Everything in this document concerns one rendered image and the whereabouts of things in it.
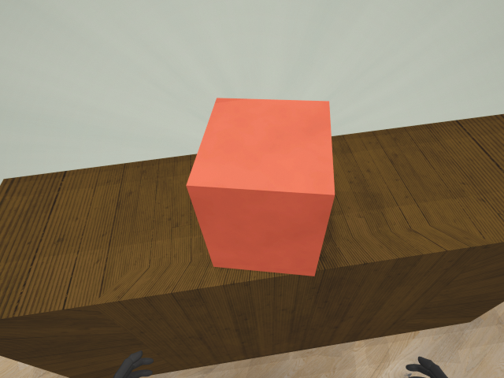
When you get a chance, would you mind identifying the left robot hand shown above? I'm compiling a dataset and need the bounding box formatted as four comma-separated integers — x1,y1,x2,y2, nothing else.
113,350,154,378

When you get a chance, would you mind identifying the carton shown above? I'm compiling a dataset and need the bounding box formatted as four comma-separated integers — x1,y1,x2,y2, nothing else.
186,98,335,276

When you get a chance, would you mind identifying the right robot hand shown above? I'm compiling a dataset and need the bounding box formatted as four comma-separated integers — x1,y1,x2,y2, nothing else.
406,357,448,378

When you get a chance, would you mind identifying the pedestal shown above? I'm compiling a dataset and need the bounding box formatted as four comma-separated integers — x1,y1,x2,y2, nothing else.
0,114,504,378

